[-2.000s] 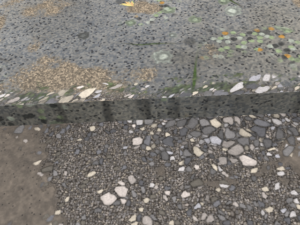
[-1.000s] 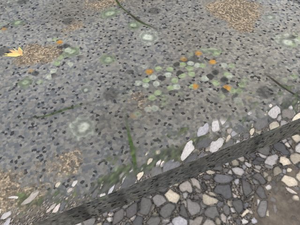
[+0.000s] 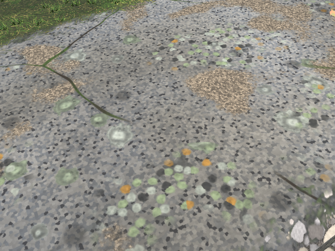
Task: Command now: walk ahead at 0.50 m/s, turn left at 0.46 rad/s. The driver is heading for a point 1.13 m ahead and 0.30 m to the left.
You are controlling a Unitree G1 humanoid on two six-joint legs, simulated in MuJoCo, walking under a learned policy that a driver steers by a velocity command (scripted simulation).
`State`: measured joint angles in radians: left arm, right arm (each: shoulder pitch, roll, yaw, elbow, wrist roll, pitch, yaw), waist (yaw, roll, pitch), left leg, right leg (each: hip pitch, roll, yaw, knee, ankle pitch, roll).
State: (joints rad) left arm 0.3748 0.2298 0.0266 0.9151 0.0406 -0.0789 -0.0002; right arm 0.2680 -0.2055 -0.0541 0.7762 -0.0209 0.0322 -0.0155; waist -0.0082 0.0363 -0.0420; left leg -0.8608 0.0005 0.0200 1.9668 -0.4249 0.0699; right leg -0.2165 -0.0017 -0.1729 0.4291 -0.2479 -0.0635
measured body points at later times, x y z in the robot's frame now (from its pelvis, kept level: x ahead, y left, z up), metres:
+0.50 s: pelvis +0.26 +0.10 +0.12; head +0.26 +0.10 +0.57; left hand +0.37 +0.37 +0.05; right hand +0.38 -0.12 -0.01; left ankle +0.25 +0.13 -0.57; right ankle +0.27 -0.07 -0.37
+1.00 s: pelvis +0.57 +0.18 +0.17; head +0.59 +0.19 +0.62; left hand +0.55 +0.47 +0.06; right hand +0.78 -0.01 +0.06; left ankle +0.44 +0.26 -0.45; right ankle +0.63 +0.13 -0.57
